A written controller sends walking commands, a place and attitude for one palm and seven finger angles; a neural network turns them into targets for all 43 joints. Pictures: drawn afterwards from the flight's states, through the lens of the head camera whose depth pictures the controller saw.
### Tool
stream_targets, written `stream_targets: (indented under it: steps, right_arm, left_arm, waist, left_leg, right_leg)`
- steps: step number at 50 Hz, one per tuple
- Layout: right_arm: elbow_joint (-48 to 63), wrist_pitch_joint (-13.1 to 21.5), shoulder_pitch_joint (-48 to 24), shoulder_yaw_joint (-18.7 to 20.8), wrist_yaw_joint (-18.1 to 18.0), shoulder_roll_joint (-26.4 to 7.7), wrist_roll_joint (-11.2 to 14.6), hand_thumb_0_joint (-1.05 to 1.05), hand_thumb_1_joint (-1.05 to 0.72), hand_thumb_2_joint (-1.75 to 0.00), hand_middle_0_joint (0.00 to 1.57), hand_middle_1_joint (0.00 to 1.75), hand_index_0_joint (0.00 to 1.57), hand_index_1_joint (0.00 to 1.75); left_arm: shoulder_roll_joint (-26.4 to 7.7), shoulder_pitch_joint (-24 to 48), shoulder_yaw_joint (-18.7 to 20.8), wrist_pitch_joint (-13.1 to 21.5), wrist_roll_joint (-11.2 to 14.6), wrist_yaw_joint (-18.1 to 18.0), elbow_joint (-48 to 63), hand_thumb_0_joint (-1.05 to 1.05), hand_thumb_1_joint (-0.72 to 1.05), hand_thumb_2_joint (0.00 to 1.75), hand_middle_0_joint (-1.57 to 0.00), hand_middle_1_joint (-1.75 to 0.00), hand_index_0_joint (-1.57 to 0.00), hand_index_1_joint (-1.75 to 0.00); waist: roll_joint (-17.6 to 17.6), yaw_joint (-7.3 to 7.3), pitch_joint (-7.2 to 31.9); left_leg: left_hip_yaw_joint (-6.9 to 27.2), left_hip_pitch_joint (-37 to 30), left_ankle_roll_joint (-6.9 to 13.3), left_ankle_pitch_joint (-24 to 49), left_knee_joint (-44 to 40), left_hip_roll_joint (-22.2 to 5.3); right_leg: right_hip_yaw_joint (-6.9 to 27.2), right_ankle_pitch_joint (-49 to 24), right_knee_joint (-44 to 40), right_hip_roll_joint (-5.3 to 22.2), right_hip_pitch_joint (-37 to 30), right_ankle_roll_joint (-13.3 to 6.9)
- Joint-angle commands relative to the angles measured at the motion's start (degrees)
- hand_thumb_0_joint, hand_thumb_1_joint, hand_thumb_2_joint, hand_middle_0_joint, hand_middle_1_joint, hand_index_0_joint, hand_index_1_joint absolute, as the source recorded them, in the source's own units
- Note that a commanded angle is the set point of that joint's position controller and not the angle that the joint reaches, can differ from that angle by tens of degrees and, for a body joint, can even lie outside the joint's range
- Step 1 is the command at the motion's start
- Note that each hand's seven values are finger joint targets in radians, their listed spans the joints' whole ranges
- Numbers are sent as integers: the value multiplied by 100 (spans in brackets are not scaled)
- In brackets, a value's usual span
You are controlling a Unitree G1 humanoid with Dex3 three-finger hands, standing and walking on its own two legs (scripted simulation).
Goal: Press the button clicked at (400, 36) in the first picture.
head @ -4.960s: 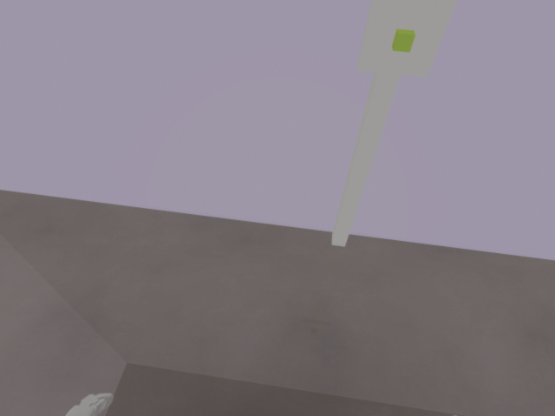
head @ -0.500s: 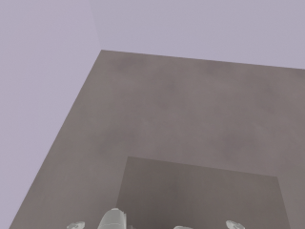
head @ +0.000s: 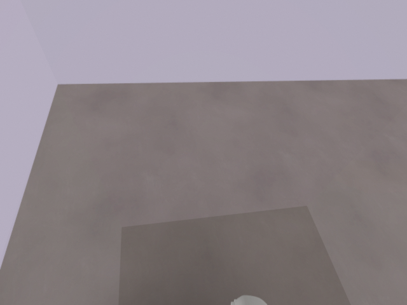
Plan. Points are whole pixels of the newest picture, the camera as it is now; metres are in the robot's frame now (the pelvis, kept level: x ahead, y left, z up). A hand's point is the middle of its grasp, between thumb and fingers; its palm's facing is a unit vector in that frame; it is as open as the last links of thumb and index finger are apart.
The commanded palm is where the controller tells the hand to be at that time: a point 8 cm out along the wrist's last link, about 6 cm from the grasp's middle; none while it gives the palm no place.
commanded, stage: walk to a spot facing it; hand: left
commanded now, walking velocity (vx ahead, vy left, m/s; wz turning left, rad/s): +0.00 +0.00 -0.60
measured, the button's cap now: out of the picture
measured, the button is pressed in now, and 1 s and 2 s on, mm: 0 0 0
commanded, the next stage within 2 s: turn to face it in 1.44 s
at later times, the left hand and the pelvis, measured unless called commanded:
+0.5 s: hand (151, 301) +0.15 +0.11 -0.16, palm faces -0.27 -0.93 -0.24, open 7.4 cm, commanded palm none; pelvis -0.01 -0.05 +0.00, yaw -17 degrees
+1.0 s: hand (136, 291) +0.17 +0.15 -0.18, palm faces -0.52 -0.83 -0.19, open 7.4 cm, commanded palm none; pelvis +0.00 +0.01 +0.00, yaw -36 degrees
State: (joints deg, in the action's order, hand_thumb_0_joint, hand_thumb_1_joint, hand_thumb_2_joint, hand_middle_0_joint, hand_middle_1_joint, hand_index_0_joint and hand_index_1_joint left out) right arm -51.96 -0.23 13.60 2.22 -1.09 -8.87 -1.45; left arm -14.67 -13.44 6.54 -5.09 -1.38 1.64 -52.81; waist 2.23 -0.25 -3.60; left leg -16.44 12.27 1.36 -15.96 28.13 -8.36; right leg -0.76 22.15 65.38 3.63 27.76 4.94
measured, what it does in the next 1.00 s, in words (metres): steps on the spot, turning right: right foot, then left foot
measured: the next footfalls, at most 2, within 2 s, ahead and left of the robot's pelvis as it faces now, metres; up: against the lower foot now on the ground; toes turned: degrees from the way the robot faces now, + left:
right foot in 0.20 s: +0.01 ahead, -0.15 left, +0.00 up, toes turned -15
left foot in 0.66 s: +0.08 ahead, +0.07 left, +0.00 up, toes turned -19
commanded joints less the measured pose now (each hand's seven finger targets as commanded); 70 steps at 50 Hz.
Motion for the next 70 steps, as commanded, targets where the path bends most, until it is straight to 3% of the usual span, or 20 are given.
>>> stream_targets:
  steps: [1, 8, 10, 11, 17, 27, 31, 32, 34, 35, 37, 40, 52, 57, 58, 59, 60, 61, 67, 70]
  right_arm:
    - [140, 75, 493, 378, -48, -1221, -10, 0, -90, -90, 20, 30, 20, 30]
    - [57, 23, 369, 453, 55, -1272, 29, 0, -90, -90, 20, 30, 20, 30]
    - [511, -49, 13, 227, 98, -652, 51, 0, -90, -90, 20, 30, 20, 30]
    - [520, -124, -25, 252, 11, -787, 75, 0, -90, -90, 20, 30, 20, 30]
    - [169, -209, 95, 295, 13, -864, 25, 0, -90, -90, 20, 30, 20, 30]
    - [522, -129, -542, 253, -12, -848, 82, 0, -90, -90, 20, 30, 20, 30]
    - [442, -48, -64, 243, -81, -876, 132, 0, -90, -90, 20, 30, 20, 30]
    - [360, -4, 215, 254, -103, -965, 133, 0, -90, -90, 20, 30, 20, 30]
    - [491, 28, 162, 378, -102, -1835, 38, 0, -90, -90, 20, 30, 20, 30]
    - [591, -9, 29, 341, -87, -1776, 3, 0, -90, -90, 20, 30, 20, 30]
    - [753, 42, -693, 195, -132, -1238, 17, 0, -90, -90, 20, 30, 20, 30]
    - [680, 85, -440, 192, -136, -1173, 7, 0, -90, -90, 20, 30, 20, 30]
    - [177, 29, 384, 405, -34, -1329, -9, 0, -90, -90, 20, 30, 20, 30]
    - [63, 21, 331, 432, 49, -1389, -26, 0, -90, -90, 20, 30, 20, 30]
    - [101, 16, 252, 398, 70, -1292, 6, 0, -90, -90, 20, 30, 20, 30]
    - [305, -2, 221, 269, 124, -875, 71, 0, -90, -90, 20, 30, 20, 30]
    - [682, -47, -459, 163, 144, -813, 12, 0, -90, -90, 20, 30, 20, 30]
    - [733, -59, -665, 214, 135, -977, -2, 0, -90, -90, 20, 30, 20, 30]
    - [119, -8, -32, 270, 210, -866, -47, 0, -90, -90, 20, 30, 20, 30]
    - [114, 10, -116, 238, 216, -814, -34, 0, -90, -90, 20, 30, 20, 30]
  left_arm:
    - [-24, 643, -75, 184, 24, 5, 620, 0, 90, 90, -20, -30, -20, -30]
    - [-260, -8, -46, 390, 14, -84, 445, 0, 90, 90, -20, -30, -20, -30]
    - [-1430, -696, 163, 494, 13, -240, 232, 0, 90, 90, -20, -30, -20, -30]
    - [-1350, -698, 151, 447, 69, -293, 222, 0, 90, 90, -20, -30, -20, -30]
    - [-705, 442, -35, 490, 67, -284, 467, 0, 90, 90, -20, -30, -20, -30]
    - [-933, 250, 26, 411, -2, -239, 473, 0, 90, 90, -20, -30, -20, -30]
    - [-938, 517, 41, 351, 40, -244, 564, 0, 90, 90, -20, -30, -20, -30]
    - [-805, 626, 18, 332, 70, -235, 578, 0, 90, 90, -20, -30, -20, -30]
    - [-303, 343, -72, 291, 111, -143, 778, 0, 90, 90, -20, -30, -20, -30]
    - [-533, 332, -10, 277, 23, -135, 685, 0, 90, 90, -20, -30, -20, -30]
    - [-632, 100, 106, 191, -53, -69, 448, 0, 90, 90, -20, -30, -20, -30]
    - [-439, 69, 64, 186, -21, 6, 384, 0, 90, 90, -20, -30, -20, -30]
    - [-92, 712, -106, 187, 28, 9, 558, 0, 90, 90, -20, -30, -20, -30]
    - [-123, 334, -112, 319, 7, 22, 465, 0, 90, 90, -20, -30, -20, -30]
    - [-327, -146, -50, 386, -5, -8, 300, 0, 90, 90, -20, -30, -20, -30]
    - [-1073, -645, 67, 493, -66, -76, 149, 0, 90, 90, -20, -30, -20, -30]
    - [-1546, -1022, 155, 453, 50, -169, 61, 0, 90, 90, -20, -30, -20, -30]
    - [-1376, -1014, 130, 451, 83, -233, 50, 0, 90, 90, -20, -30, -20, -30]
    - [-545, -189, -157, 769, 51, -202, 103, 0, 90, 90, -20, -30, -20, -30]
    - [-526, -439, -185, 850, 53, -195, -36, 0, 90, 90, -20, -30, -20, -30]
  waist:
    - [-1342, 343, 463]
    - [-998, -76, 896]
    - [1684, -439, 1027]
    - [1170, -415, 1087]
    - [586, 125, 498]
    - [679, -98, 556]
    - [747, 138, 837]
    - [434, 302, 929]
    - [-2143, 183, 823]
    - [-1653, 223, 649]
    - [-1522, -118, 288]
    - [-1105, -58, 360]
    - [-1471, 342, 401]
    - [-1241, 95, 736]
    - [-669, -198, 887]
    - [1314, -488, 979]
    - [1981, -770, 728]
    - [1154, -686, 408]
    - [501, 72, -139]
    - [473, 37, -80]
  left_leg:
    - [760, -1106, 524, 2572, -763, -1459]
    - [51, -275, -122, 2159, 812, -1375]
    - [379, 2352, -695, -2129, 3306, -78]
    - [1167, 2348, -630, -2118, 3813, -128]
    - [1429, 1965, -775, -505, 3679, -24]
    - [1439, 1347, -681, -831, 1988, 441]
    - [1391, 240, -545, -241, 342, 643]
    - [1463, -427, -490, 304, -426, 489]
    - [3592, -1191, 360, 1270, -1357, -1867]
    - [3485, -504, 669, 1144, -1277, -2052]
    - [2507, 146, 282, 616, -1417, -1328]
    - [1672, -371, 312, 1686, -1103, -934]
    - [867, -928, 573, 2480, -681, -1434]
    - [534, -434, 151, 517, -96, -1455]
    - [255, 232, -109, -2, 749, -1260]
    - [-104, 1958, -468, -1705, 2317, -537]
    - [614, 3162, -600, -2381, 3499, 33]
    - [1252, 3302, -526, -1901, 3817, -119]
    - [1284, 2451, -675, 33, 3465, -80]
    - [1234, 2507, -702, 351, 3189, -8]
  right_leg:
    - [-380, 370, -1095, 43, 301, -48]
    - [-547, -1209, -3920, -105, -1853, -473]
    - [2455, -4602, -4454, 2042, -3119, -1481]
    - [2023, -4701, -4346, 2073, -2928, -1752]
    - [1000, -3945, -4384, 874, -1957, -1310]
    - [2065, -2930, -4392, 830, -1780, -1575]
    - [2261, -3264, -3897, 585, -1487, -1284]
    - [2056, -2879, -3522, 310, -1115, -1025]
    - [571, 1101, -1343, -842, 678, -320]
    - [620, 1170, -315, -529, 468, -281]
    - [588, 398, 355, -379, 404, -170]
    - [348, -60, 725, -322, 574, -69]
    - [-424, 429, -1535, -32, -66, -67]
    - [-786, -160, -3351, -291, -1377, -368]
    - [-572, -545, -4069, -144, -2346, -515]
    - [1446, 58, -4920, 1231, -3566, -1056]
    - [3052, -598, -5255, 2065, -3526, -1585]
    - [2633, -287, -5330, 2056, -3182, -1712]
    - [944, -1954, -5218, 877, -2053, -1268]
    - [866, -2312, -5248, 815, -2200, -1342]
